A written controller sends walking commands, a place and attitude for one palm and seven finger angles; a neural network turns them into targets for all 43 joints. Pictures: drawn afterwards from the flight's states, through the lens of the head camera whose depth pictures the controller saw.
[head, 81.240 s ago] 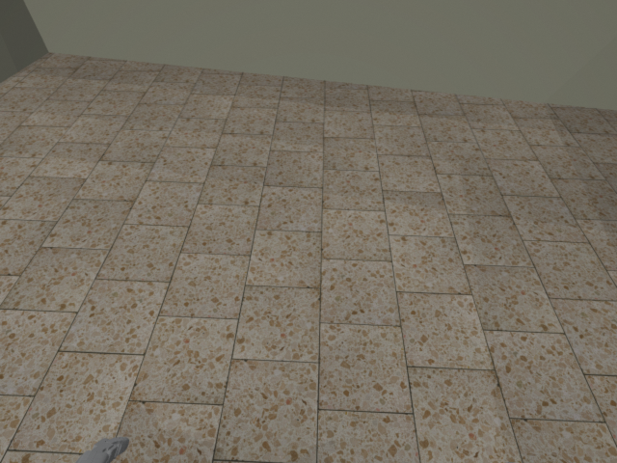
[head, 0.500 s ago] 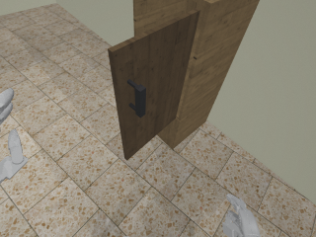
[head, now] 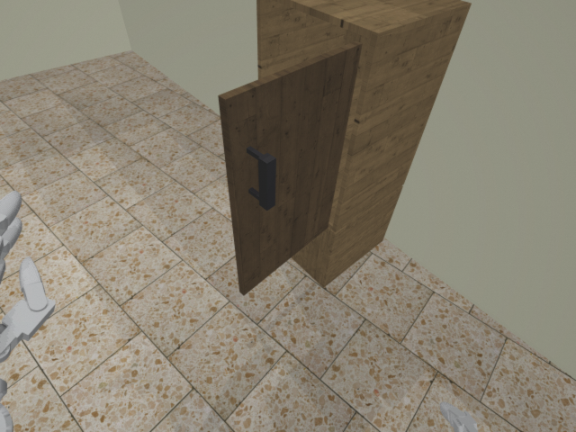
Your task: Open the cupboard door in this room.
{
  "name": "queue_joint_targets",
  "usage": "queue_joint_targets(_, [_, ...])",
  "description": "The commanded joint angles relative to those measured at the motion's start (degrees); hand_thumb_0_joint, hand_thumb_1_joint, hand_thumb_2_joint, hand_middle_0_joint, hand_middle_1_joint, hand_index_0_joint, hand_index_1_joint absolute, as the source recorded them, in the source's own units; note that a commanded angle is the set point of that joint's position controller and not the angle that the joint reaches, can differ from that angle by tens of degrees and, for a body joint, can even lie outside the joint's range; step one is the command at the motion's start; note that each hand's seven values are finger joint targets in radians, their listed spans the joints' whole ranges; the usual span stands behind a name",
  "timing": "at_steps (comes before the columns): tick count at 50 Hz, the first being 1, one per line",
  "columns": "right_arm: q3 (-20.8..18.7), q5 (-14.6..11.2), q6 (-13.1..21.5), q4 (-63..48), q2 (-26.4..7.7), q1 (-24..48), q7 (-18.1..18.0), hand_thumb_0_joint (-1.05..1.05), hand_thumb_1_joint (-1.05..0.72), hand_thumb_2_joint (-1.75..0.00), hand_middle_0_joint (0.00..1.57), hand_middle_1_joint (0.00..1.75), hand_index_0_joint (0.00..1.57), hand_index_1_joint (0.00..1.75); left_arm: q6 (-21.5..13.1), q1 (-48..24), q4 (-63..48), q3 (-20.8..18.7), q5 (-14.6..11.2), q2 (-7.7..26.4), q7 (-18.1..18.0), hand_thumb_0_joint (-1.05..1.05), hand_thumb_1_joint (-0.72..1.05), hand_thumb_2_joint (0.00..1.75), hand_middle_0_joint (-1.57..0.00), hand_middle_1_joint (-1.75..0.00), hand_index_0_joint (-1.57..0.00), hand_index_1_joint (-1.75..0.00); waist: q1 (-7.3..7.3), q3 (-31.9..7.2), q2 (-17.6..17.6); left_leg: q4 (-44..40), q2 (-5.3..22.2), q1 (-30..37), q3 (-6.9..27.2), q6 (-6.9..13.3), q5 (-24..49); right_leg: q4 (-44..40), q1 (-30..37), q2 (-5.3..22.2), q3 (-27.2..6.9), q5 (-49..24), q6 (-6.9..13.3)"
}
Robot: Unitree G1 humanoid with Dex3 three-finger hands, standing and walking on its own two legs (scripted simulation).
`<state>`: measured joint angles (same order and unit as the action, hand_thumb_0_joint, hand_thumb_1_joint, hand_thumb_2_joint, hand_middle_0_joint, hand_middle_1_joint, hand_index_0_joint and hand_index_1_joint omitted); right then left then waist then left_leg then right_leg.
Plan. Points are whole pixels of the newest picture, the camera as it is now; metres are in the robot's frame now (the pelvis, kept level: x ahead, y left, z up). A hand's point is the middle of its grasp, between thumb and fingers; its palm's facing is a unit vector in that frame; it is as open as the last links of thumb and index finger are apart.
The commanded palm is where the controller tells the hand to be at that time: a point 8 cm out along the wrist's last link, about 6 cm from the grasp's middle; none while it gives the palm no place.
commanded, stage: stop stepping back and stand still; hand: left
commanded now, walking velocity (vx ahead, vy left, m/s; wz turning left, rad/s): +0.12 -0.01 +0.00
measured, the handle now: (259, 178) +0.56 +0.09 +0.03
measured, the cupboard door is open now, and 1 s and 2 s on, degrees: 94 94 94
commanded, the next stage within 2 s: let the arm hang, fingers relaxed in 0.26 s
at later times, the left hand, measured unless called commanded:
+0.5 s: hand (97, 382) +0.19 +0.27 -0.03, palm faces +0.18 -0.88 -0.43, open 7.4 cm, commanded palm none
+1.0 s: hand out of the picture -0.01 +0.21 -0.16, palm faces +0.07 -0.96 -0.28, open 7.3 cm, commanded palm none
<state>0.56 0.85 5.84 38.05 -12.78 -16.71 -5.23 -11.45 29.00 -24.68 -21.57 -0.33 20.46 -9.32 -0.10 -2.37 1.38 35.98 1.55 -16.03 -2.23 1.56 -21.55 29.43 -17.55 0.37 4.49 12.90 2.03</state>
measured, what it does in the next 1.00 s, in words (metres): steps on the spot: left foot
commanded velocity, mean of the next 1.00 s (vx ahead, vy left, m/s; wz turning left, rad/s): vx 0.01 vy -0.01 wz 0.00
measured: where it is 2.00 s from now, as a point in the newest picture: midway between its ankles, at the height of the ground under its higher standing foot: outside the picture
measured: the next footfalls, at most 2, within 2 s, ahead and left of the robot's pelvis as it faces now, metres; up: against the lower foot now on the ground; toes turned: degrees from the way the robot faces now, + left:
left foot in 0.02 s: +0.03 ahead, +0.13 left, +0.00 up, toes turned +3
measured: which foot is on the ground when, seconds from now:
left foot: up 0.00-0.00, down 0.02-1.00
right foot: down 0.00-1.00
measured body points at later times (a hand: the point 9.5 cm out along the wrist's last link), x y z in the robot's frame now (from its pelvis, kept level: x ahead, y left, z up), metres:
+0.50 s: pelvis -0.01 +0.02 +0.00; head +0.01 -0.01 +0.44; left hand +0.18 +0.32 +0.00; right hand +0.15 -0.23 -0.12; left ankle -0.01 +0.13 -0.73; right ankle -0.01 -0.10 -0.70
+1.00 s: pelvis -0.03 +0.00 +0.01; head -0.01 -0.02 +0.46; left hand -0.02 +0.26 -0.14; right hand -0.01 -0.24 -0.16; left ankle -0.01 +0.13 -0.73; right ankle +0.00 -0.10 -0.73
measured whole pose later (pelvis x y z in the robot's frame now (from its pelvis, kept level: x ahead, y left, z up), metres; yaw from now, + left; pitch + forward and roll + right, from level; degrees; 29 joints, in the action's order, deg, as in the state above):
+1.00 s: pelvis -0.03 +0.00 +0.01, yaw +4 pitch -2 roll +0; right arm 0.1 1.5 -1.4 62.4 -11.4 -15.2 -1.3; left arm 0.9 13.0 62.3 -0.9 0.4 12.2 -1.1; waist 0.7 3.3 -2.5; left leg 24.3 0.4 -11.7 1.5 -0.7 -11.1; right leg 23.5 -10.9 -2.4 -0.4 11.0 1.9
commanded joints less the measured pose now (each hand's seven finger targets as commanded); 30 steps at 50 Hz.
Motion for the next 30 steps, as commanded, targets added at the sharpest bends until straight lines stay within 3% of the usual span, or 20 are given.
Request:
queue_joint_targets(1, [-2.79,0.19,4.97,-10.48,-7.29,7.33,-0.80,0.00,-0.90,-0.90,0.20,0.30,0.20,0.30,-4.86,-4.02,-16.28,-7.99,-0.19,13.09,-1.45,0.00,0.90,0.90,-0.20,-0.30,-0.20,-0.30,0.54,2.74,-14.93,-20.94,8.84,3.46,15.77,4.95,-7.89,2.75,-4.73,1.64,-6.84,13.17,-0.52])
queue_joint_targets(2, [-2.62,-0.11,5.19,-10.96,-6.50,7.32,-0.22,0.00,-0.90,-0.90,0.20,0.30,0.20,0.30,-5.08,-3.23,-17.79,-9.23,0.11,13.79,-1.69,0.00,0.90,0.90,-0.20,-0.30,-0.20,-0.30,0.14,1.24,-16.69,-21.84,13.58,2.78,20.45,6.65,-3.61,8.81,-3.88,-0.44,-2.26,7.68,-1.91])
queue_joint_targets(3, [-2.62,-0.14,5.32,-9.91,-5.35,6.68,-0.14,0.00,-0.90,-0.90,0.20,0.30,0.20,0.30,-5.10,-0.57,-15.70,-11.82,-0.28,16.28,-1.58,0.00,0.90,0.90,-0.20,-0.30,-0.20,-0.30,0.27,-0.55,-12.75,-21.80,13.79,1.60,18.91,6.41,-0.52,10.12,-1.80,-0.32,-2.02,8.74,-2.38])
queue_joint_targets(5, [-2.36,-0.04,5.34,-10.02,-5.32,7.71,0.12,0.00,-0.90,-0.90,0.20,0.30,0.20,0.30,-4.54,1.43,-16.39,-11.38,-0.27,15.01,-1.27,0.00,0.90,0.90,-0.20,-0.30,-0.20,-0.30,0.26,0.77,-11.62,-18.03,11.42,-0.52,13.83,5.03,12.41,5.83,2.36,-0.32,-1.29,5.87,-2.27])
queue_joint_targets(7, [-2.37,-0.37,5.35,-10.01,-6.03,7.73,0.57,0.00,-0.90,-0.90,0.20,0.30,0.20,0.30,-4.45,2.07,-15.10,-10.39,-0.52,13.81,-0.83,0.00,0.90,0.90,-0.20,-0.30,-0.20,-0.30,0.48,0.49,-9.48,-12.01,8.02,-2.80,7.56,2.74,21.01,-0.61,8.92,0.06,-1.91,-5.03,-1.60])
queue_joint_targets(9, [-2.67,-0.69,5.65,-10.03,-5.88,7.56,0.98,0.00,-0.90,-0.90,0.20,0.30,0.20,0.30,-4.80,1.82,-13.33,-9.72,-1.17,13.40,-0.47,0.00,0.90,0.90,-0.20,-0.30,-0.20,-0.30,1.09,-1.71,-4.08,-7.23,3.80,-4.60,3.43,0.11,19.75,-1.32,13.18,4.10,-8.74,-18.50,0.60])
queue_joint_targets(11, [-3.24,-1.07,5.18,-9.42,-5.64,5.99,1.49,0.00,-0.90,-0.90,0.20,0.30,0.20,0.30,-4.62,2.99,-10.71,-9.44,-1.95,12.71,-0.45,0.00,0.90,0.90,-0.20,-0.30,-0.20,-0.30,1.52,-4.35,2.88,-1.26,0.23,-3.35,1.01,-1.46,11.11,-5.48,12.26,9.83,-16.65,-19.49,3.60])
queue_joint_targets(13, [-3.02,-1.13,4.50,-9.09,-5.23,6.06,1.56,0.00,-0.90,-0.90,0.20,0.30,0.20,0.30,-4.15,3.30,-8.55,-9.97,-1.98,13.10,-0.62,0.00,0.90,0.90,-0.20,-0.30,-0.20,-0.30,1.38,-3.70,5.12,1.25,-0.76,-3.84,0.87,-1.46,3.24,-9.11,11.11,12.62,-19.28,-18.49,4.71])
queue_joint_targets(15, [-2.65,-1.08,3.85,-9.22,-4.79,6.78,1.37,0.00,-0.90,-0.90,0.20,0.30,0.20,0.30,-3.88,2.99,-8.55,-10.07,-1.81,13.03,-0.65,0.00,0.90,0.90,-0.20,-0.30,-0.20,-0.30,1.21,-3.18,6.09,-3.81,-0.13,-1.22,1.39,-0.91,3.32,-9.48,9.56,11.41,-15.77,-12.96,3.30])
queue_joint_targets(17, [-2.60,-0.89,3.66,-9.71,-5.44,8.04,1.04,0.00,-0.90,-0.90,0.20,0.30,0.20,0.30,-3.96,1.82,-10.24,-9.71,-1.91,12.91,-0.48,0.00,0.90,0.90,-0.20,-0.30,-0.20,-0.30,1.10,-1.74,2.95,-10.98,0.91,3.33,2.69,-0.50,10.83,-8.36,6.38,7.10,-11.16,-5.28,0.78])
queue_joint_targets(18, [-5.71,-0.76,7.15,4.53,-12.94,8.66,5.84,0.00,-0.90,-0.90,0.20,0.30,0.20,0.30,3.55,-5.81,31.14,16.92,1.95,2.18,7.08,0.00,0.90,0.90,-0.20,-0.30,-0.20,-0.30,5.04,2.02,-4.38,-4.51,5.83,4.07,9.03,0.66,23.29,5.89,-7.46,5.90,-2.77,-4.82,0.20])
queue_joint_targets(19, [-5.89,-0.21,1.71,3.88,-14.33,5.17,6.12,0.00,-0.90,-0.90,0.20,0.30,0.20,0.30,9.41,-5.72,31.84,14.12,2.43,-0.26,8.64,0.00,0.90,0.90,-0.20,-0.30,-0.20,-0.30,3.05,2.09,-10.80,-11.67,10.66,-1.28,15.04,4.20,31.77,12.49,-6.58,2.51,-2.33,0.83,-0.93])
queue_joint_targets(20, [-5.45,-0.01,-0.08,2.45,-12.85,4.38,5.53,0.00,-0.90,-0.90,0.20,0.30,0.20,0.30,11.33,-5.87,30.66,13.84,2.28,-1.51,8.65,0.00,0.90,0.90,-0.20,-0.30,-0.20,-0.30,3.55,3.45,-13.63,-14.90,14.07,-1.92,18.53,7.77,37.82,21.33,-8.49,0.03,-3.91,14.12,-1.48])
queue_joint_targets(22, [-4.17,1.68,-0.92,1.55,-11.23,3.42,4.67,0.00,-0.90,-0.90,0.20,0.30,0.20,0.30,11.73,-9.78,34.16,15.36,2.17,-2.27,8.39,0.00,0.90,0.90,-0.20,-0.30,-0.20,-0.30,3.37,0.44,-5.21,-13.60,16.02,0.58,22.75,11.11,44.06,30.93,-12.16,-0.10,-9.42,18.10,-1.87])
queue_joint_targets(23, [-4.12,2.17,-1.35,1.35,-11.50,4.09,4.48,0.00,-0.90,-0.90,0.20,0.30,0.20,0.30,11.28,-11.29,37.39,15.96,2.26,-1.53,8.39,0.00,0.90,0.90,-0.20,-0.30,-0.20,-0.30,2.28,-1.10,1.27,-11.45,15.45,5.02,21.31,11.70,48.42,28.56,-12.36,0.24,-9.76,17.17,-1.65])
queue_joint_targets(25, [-4.23,2.29,-2.53,2.03,-12.44,5.97,4.15,0.00,-0.90,-0.90,0.20,0.30,0.20,0.30,10.74,-12.69,44.97,16.54,2.22,-1.42,8.53,0.00,0.90,0.90,-0.20,-0.30,-0.20,-0.30,0.85,-3.93,1.20,-8.33,12.85,10.46,16.43,10.21,52.59,18.52,-9.34,-0.08,-7.03,14.09,-2.11])
queue_joint_targets(27, [-4.10,1.25,-3.66,3.51,-12.51,7.88,4.32,0.00,-0.90,-0.90,0.20,0.30,0.20,0.30,10.53,-11.67,52.37,16.60,1.89,0.47,8.58,0.00,0.90,0.90,-0.20,-0.30,-0.20,-0.30,-1.15,-5.02,-3.76,-7.30,8.59,7.29,11.24,5.94,44.48,4.45,2.45,-0.36,-5.65,2.44,-1.89])
queue_joint_targets(28, [-3.74,0.64,-4.06,4.09,-11.41,8.44,4.42,0.00,-0.90,-0.90,0.20,0.30,0.20,0.30,10.18,-10.14,55.80,16.51,2.00,2.51,8.49,0.00,0.90,0.90,-0.20,-0.30,-0.20,-0.30,-1.82,-6.12,-2.95,-5.15,4.67,3.96,8.56,3.05,34.65,-1.63,8.77,0.85,-9.24,-10.26,-1.23])
queue_joint_targets(29, [-3.38,-0.02,-4.45,4.52,-8.09,7.67,4.58,0.00,-0.90,-0.90,0.20,0.30,0.20,0.30,10.00,-10.01,58.70,16.44,2.18,5.23,8.17,0.00,0.90,0.90,-0.20,-0.30,-0.20,-0.30,-1.00,-5.64,2.15,-1.99,-0.26,-2.68,5.08,0.02,16.52,-5.07,13.15,8.45,-19.48,-18.42,1.25])
queue_joint_targets(30, [-2.83,-0.16,-4.97,5.62,-6.40,5.89,4.67,0.00,-0.90,-0.90,0.20,0.30,0.20,0.30,10.05,-11.91,61.01,16.95,1.99,6.28,8.28,0.00,0.90,0.90,-0.20,-0.30,-0.20,-0.30,0.54,-3.35,2.66,-1.08,-2.65,-2.65,2.99,-1.24,0.91,-8.52,9.08,15.34,-24.56,-18.64,5.30])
